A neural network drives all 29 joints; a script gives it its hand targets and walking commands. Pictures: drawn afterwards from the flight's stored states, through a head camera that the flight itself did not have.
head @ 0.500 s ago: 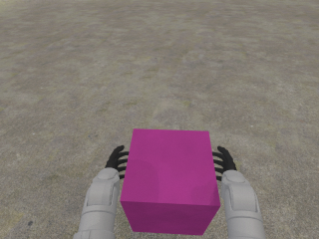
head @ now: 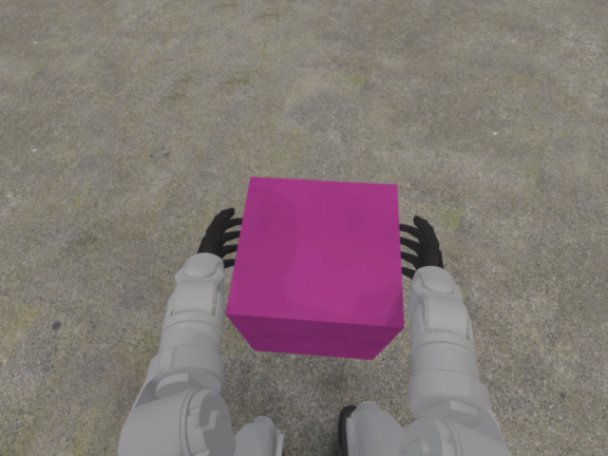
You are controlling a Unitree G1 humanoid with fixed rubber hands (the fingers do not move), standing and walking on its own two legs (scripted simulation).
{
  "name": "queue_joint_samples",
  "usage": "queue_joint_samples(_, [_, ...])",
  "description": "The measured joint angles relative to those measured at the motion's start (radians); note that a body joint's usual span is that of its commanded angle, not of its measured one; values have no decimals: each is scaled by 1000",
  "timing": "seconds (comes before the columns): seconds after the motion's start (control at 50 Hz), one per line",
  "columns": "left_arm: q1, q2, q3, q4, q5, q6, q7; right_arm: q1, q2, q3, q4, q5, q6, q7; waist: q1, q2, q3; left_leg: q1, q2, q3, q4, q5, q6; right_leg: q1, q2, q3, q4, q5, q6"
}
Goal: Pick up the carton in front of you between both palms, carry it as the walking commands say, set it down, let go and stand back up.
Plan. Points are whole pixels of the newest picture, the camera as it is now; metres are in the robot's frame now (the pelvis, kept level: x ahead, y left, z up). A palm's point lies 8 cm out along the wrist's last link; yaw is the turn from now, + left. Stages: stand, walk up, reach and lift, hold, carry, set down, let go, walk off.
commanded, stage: set down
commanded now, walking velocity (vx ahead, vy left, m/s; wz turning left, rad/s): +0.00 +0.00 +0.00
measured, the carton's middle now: (317, 277) +0.38 +0.00 -0.10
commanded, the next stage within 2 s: none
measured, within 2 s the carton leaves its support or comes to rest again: neither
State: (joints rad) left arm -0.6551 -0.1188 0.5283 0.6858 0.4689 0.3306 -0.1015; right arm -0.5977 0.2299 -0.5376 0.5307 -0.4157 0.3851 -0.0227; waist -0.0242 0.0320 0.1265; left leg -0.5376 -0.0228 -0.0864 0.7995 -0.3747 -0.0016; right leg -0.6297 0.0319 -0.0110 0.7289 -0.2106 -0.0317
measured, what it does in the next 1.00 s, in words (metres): lowers itself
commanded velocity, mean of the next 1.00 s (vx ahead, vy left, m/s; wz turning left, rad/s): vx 0.00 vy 0.00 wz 0.00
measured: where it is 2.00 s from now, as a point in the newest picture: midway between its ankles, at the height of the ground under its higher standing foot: outside the picture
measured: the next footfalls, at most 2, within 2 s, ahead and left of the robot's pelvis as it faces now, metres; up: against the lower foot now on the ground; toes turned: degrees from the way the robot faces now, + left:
none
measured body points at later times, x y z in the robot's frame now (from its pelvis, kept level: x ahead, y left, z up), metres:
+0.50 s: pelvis -0.01 +0.04 -0.12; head +0.23 +0.03 +0.26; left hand +0.46 +0.14 -0.20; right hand +0.41 -0.16 -0.20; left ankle +0.02 +0.14 -0.71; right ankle +0.09 -0.10 -0.71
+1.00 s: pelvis -0.04 +0.03 -0.24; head +0.28 +0.02 +0.07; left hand +0.51 +0.13 -0.36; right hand +0.45 -0.17 -0.36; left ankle +0.02 +0.14 -0.71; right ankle +0.09 -0.10 -0.71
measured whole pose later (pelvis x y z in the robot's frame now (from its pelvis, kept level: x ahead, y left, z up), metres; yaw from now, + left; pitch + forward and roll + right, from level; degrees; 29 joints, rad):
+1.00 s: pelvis -0.04 +0.03 -0.24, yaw +1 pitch +47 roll +1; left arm -1.23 0.14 0.29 0.85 0.16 0.28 0.01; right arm -1.05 0.09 -0.58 0.52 -0.21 0.31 -0.11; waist -0.08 0.03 -0.04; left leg -1.99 -0.09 -0.02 1.79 -0.62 0.00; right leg -2.09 0.01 0.04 1.67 -0.40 0.03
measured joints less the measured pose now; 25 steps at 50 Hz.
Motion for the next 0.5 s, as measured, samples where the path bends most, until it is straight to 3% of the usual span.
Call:
queue_joint_samples(0.14, [-19,45,-115,-22,-154,-167,52,13,-34,74,-44,107,-190,-34,-2,4,-22,-373,-26,24,156,-23,-8,-374,-18,23,146,-14,25])
queue_joint_samples(0.26, [-39,83,-214,-52,-286,-190,101,2,-73,119,-86,194,-221,-50,-15,16,-134,-658,-47,34,315,-69,6,-652,-31,32,291,-54,47])
queue_joint_samples(0.34, [-82,79,-205,-42,-298,-160,115,-38,-85,90,-77,204,-194,-39,-24,19,-207,-785,-54,43,406,-101,15,-778,-34,39,374,-80,59])
queue_joint_samples(0.5, [-200,64,-137,14,-237,-96,123,-160,-104,-9,-18,157,-132,1,-41,19,-285,-976,-64,70,548,-146,31,-975,-35,63,515,-117,76])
